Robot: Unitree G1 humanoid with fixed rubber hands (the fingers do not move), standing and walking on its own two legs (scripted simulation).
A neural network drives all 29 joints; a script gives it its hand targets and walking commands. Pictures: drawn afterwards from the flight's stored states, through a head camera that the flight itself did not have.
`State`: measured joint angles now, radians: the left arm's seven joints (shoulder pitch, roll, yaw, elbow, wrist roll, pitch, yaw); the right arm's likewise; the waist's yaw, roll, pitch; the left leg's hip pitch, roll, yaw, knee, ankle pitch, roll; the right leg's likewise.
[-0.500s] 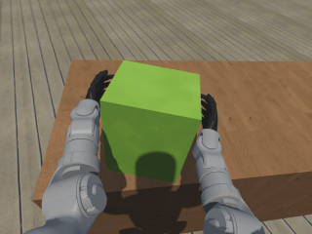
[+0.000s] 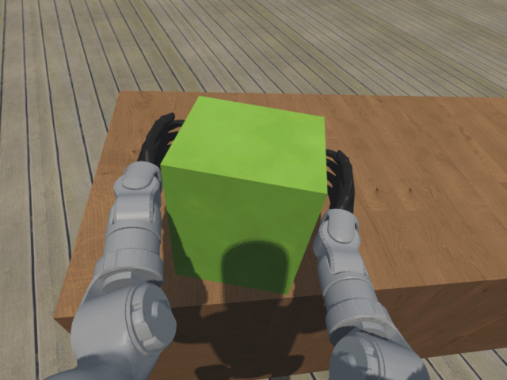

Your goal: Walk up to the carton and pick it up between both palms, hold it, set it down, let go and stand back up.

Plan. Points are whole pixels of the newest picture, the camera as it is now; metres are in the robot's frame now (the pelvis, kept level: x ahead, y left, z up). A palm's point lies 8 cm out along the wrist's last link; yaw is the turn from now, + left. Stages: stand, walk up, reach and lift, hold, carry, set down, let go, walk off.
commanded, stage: set down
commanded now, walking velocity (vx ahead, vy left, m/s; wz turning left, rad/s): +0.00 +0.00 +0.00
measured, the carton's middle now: (245, 200) +0.42 -0.01 +0.06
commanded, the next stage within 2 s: none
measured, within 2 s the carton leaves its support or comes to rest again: rests again in 0.36 s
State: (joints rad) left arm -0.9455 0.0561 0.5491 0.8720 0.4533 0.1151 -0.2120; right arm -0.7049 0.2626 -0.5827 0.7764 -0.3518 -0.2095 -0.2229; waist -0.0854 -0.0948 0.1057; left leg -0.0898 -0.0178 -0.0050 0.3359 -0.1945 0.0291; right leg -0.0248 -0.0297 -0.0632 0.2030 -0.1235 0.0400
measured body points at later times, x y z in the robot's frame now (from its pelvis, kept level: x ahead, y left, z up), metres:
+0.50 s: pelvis +0.00 +0.01 -0.01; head +0.05 +0.03 +0.44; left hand +0.48 +0.12 +0.08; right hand +0.38 -0.18 +0.05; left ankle +0.00 +0.09 -0.75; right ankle -0.01 -0.14 -0.75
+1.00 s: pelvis -0.03 +0.00 -0.01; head -0.01 +0.04 +0.44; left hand +0.47 +0.15 +0.16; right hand +0.38 -0.21 +0.14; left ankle +0.00 +0.09 -0.75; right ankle -0.01 -0.14 -0.75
